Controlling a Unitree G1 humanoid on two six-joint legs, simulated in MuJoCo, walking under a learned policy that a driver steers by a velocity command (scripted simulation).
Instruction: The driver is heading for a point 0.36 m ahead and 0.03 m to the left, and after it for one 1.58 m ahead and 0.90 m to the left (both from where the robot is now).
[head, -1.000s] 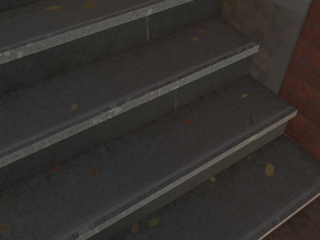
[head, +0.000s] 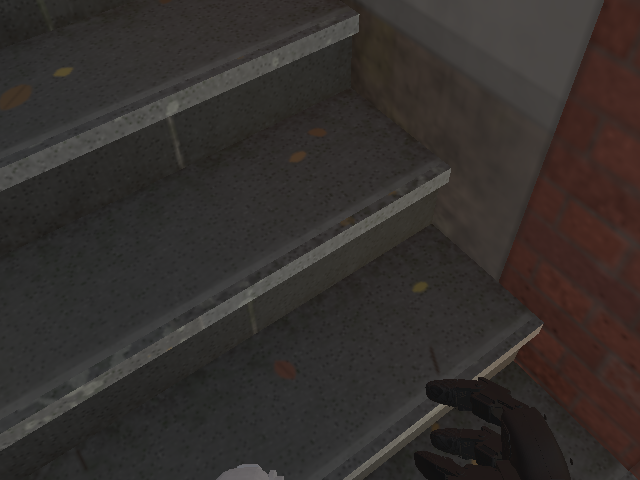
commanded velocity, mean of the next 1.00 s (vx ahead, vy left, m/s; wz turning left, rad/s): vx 0.29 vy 0.07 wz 0.19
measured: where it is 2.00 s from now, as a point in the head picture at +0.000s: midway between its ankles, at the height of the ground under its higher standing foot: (192, 238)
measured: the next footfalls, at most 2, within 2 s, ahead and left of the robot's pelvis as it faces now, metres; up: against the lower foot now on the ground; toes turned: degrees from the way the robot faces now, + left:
left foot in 0.04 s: +0.15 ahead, +0.09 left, +0.17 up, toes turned +1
right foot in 0.66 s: +0.31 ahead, -0.21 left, +0.17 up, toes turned +0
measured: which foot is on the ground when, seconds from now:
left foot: up 0.00-0.02, down 0.04-0.66, up 0.68-1.00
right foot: down 0.00-0.06, up 0.08-0.64, down 0.66-1.00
